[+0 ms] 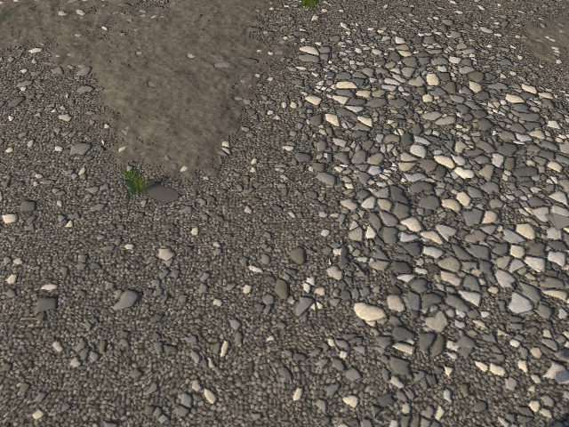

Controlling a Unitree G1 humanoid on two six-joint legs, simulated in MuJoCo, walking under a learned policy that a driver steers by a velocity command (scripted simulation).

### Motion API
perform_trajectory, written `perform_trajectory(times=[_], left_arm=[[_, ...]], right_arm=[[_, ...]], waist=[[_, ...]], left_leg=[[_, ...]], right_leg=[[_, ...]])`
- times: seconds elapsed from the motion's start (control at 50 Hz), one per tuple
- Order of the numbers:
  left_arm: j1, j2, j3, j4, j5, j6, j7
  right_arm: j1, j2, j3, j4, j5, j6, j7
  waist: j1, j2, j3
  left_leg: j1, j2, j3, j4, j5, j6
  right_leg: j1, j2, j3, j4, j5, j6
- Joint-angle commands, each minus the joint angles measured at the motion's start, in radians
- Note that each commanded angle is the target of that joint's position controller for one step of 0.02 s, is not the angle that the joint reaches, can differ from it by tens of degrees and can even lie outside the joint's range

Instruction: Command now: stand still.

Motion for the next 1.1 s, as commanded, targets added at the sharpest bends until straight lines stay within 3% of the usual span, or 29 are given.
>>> perform_trajectory(times=[0.02, 0.5, 1.1], left_arm=[[-0.055, 0.128, 0.021, -0.038, 0.0, -0.011, 0.003], [-0.046, 0.125, 0.013, 0.033, 0.003, -0.007, 0.0], [0.014, 0.107, 0.006, 0.062, 0.002, -0.012, -0.002]], right_arm=[[0.01, -0.133, -0.027, -0.037, 0.0, -0.011, -0.001], [0.069, -0.129, -0.013, 0.046, -0.001, -0.007, 0.003], [0.128, -0.103, -0.004, 0.105, 0.003, -0.01, 0.004]], waist=[[-0.002, 0.004, -0.072], [-0.003, 0.002, -0.057], [-0.01, 0.002, -0.04]], left_leg=[[-0.03, 0.069, -0.081, -0.091, 0.249, 0.04], [-0.038, 0.063, -0.081, -0.081, 0.257, 0.035], [-0.077, 0.058, -0.076, -0.047, 0.228, 0.03]], right_leg=[[0.062, -0.016, 0.025, -0.049, 0.186, -0.026], [0.059, -0.016, 0.015, -0.034, 0.18, -0.023], [0.031, -0.015, 0.014, 0.002, 0.154, -0.025]])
